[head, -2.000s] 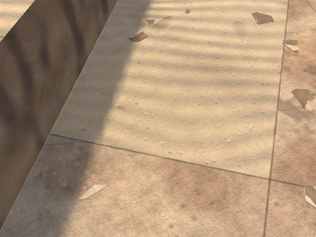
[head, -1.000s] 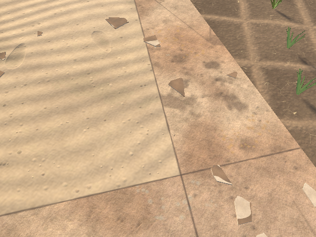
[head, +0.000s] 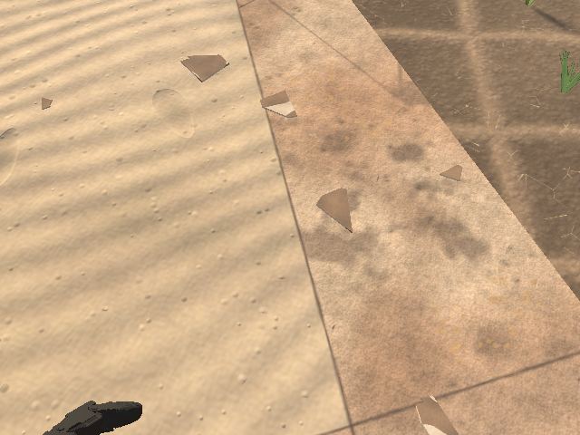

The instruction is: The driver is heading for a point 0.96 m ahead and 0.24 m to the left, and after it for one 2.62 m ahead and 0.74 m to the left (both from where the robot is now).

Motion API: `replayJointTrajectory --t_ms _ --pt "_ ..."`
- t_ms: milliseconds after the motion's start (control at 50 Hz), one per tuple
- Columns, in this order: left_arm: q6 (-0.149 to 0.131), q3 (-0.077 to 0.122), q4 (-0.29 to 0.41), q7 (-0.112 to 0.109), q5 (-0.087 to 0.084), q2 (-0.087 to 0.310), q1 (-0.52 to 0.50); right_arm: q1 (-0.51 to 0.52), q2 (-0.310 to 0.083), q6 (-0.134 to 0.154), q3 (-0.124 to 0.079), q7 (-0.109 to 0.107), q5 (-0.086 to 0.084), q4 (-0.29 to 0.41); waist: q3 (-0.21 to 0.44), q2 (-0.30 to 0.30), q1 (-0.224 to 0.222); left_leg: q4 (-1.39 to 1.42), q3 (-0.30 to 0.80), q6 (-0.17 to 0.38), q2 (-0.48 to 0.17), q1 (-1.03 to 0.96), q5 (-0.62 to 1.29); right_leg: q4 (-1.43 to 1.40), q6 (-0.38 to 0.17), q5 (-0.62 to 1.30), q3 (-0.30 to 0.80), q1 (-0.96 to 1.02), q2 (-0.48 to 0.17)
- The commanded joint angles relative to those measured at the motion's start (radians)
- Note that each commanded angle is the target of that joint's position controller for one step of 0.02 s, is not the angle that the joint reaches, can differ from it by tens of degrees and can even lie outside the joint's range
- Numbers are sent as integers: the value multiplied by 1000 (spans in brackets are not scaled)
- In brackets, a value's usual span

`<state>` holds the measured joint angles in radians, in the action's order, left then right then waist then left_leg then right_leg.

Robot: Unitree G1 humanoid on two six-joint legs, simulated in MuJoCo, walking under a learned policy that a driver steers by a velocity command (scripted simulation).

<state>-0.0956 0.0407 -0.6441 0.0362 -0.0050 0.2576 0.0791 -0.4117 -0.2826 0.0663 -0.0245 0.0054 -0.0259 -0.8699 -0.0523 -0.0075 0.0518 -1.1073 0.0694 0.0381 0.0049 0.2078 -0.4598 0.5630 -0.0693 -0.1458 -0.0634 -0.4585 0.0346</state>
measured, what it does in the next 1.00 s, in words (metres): walks ahead: left foot, then right foot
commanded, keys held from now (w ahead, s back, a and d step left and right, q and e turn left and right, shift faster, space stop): w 0.52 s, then no key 0.44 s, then q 0.04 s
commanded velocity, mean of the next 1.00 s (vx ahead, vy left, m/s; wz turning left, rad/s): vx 0.36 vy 0.00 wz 0.00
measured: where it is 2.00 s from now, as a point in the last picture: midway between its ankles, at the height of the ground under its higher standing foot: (239, 343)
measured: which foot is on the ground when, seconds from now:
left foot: up 0.00-0.42, down 0.44-1.00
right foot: down 0.00-0.44, up 0.46-0.88, down 0.90-1.00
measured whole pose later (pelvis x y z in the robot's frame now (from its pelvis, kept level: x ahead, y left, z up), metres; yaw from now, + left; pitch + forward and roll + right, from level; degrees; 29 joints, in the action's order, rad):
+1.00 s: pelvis +0.46 +0.05 +0.01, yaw +1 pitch +1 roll +0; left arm -0.03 0.03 -0.81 -0.01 0.02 0.23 0.11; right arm -0.22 -0.26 0.04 -0.03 -0.01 0.01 -0.87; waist -0.01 -0.02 0.04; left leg -0.54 -0.01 0.01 0.01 0.17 -0.38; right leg 0.50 -0.02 -0.13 -0.02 -0.39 0.00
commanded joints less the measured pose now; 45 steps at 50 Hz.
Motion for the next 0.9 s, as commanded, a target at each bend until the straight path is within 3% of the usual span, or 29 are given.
replayJointTrajectory --t_ms 20,60,120,160,240,300,340,400,420,440,460,480,500,520,540,560,620,660,740,800,860,880,900 --pt "2 38 -11 -8 1 118 172 109 -132 45 -31 0 -3 131 122 23 -91 -165 18 -1 -103 487 122 -311 -189 25 437 464 -306" --pt "-11 33 -16 -1 11 95 127 54 -102 20 -33 -1 6 115 97 67 -26 -98 22 -16 -145 375 183 -382 -184 80 337 312 -252" --pt "-31 40 -55 -1 3 120 134 73 -73 -4 -29 -9 16 123 49 70 -7 -5 3 -48 -161 383 234 -440 -201 145 244 218 -238" --pt "-29 44 -78 -11 4 137 164 158 -70 -2 -28 -12 24 153 18 62 -29 105 -2 -64 -169 442 339 -456 -198 160 207 228 -227" --pt "-14 47 -107 -23 -6 167 218 308 -43 15 -16 3 21 189 -3 50 -88 394 -39 -59 -132 412 548 -449 -153 154 131 266 -195" --pt "-2 51 -140 -25 -16 193 278 398 -50 23 -15 19 11 222 -14 54 -126 497 -47 -49 -109 409 557 -419 -147 115 144 347 -234" --pt "10 53 -158 -28 -19 198 294 430 -65 27 -20 30 8 244 -20 60 -128 545 -38 -26 -101 427 501 -380 -135 121 161 423 -270" --pt "28 59 -172 -35 -20 215 280 380 -95 33 -32 40 10 244 15 83 -83 591 -61 16 -69 334 383 -287 -104 259 173 494 -294" --pt "34 56 -172 -37 -18 214 259 288 -117 34 -46 36 13 220 69 78 -26 624 -95 39 -35 201 377 -171 -83 413 140 486 -260" --pt "37 43 -168 -39 -8 180 265 129 -169 33 -72 26 16 175 183 51 39 608 -88 73 -43 -37 400 35 -51 454 94 409 -201" --pt "26 13 -135 -38 7 96 338 -11 -270 31 -95 18 39 161 354 -123 46 590 245 190 -287 -419 374 417 13 170 33 88 -94" --pt "5 -5 -145 -33 0 45 395 -59 -268 26 -94 25 29 144 441 -304 34 755 629 278 -396 -586 184 636 43 -430 121 -176 31" --pt "-7 21 -140 -26 -26 153 312 -31 -183 27 -69 26 20 150 344 -194 56 795 591 237 -374 -528 73 734 29 -415 193 -291 -28" --pt "-14 26 -114 -23 -36 174 230 45 -158 26 -59 25 17 162 218 -131 38 811 454 204 -347 -393 121 722 17 -319 159 -324 -80" --pt "-13 25 -109 -29 -21 165 186 122 -138 25 -52 25 26 174 141 -64 7 826 348 191 -312 -251 320 673 26 -238 135 -283 -115" --pt "-4 31 -112 -33 -6 156 186 169 -113 27 -44 28 35 181 100 -56 -30 840 256 184 -277 -148 533 623 37 -196 133 -221 -141" --pt "32 25 -144 -43 0 105 263 199 -100 44 -42 30 39 162 120 -72 -91 859 85 193 -228 -33 928 548 80 -151 115 -78 -138" --pt "43 20 -133 -49 8 86 231 201 -114 42 -45 18 37 142 111 -73 -96 866 19 195 -212 -18 1030 448 100 -82 105 -84 -131" --pt "42 8 -114 -43 11 59 112 180 -127 18 -45 -3 35 110 115 -78 -53 866 -64 157 -170 -36 976 164 99 125 84 -19 -111" --pt "41 12 -101 -37 9 75 54 149 -135 3 -45 -7 32 74 118 -79 -27 843 -40 160 -196 -89 906 60 92 159 92 13 -93" --pt "36 20 -94 -32 16 96 39 168 -133 -13 -46 -9 22 52 107 -79 -37 767 0 153 -217 -129 849 -26 58 91 92 39 -79" --pt "33 24 -106 -31 21 98 71 184 -123 -18 -42 -12 13 48 114 -65 -63 717 -1 129 -198 -124 796 -111 40 154 81 102 -70" --pt "29 34 -119 -35 28 130 100 147 -104 -17 -37 -13 17 36 136 -25 -64 662 -9 86 -150 -106 717 -175 16 372 109 205 -91"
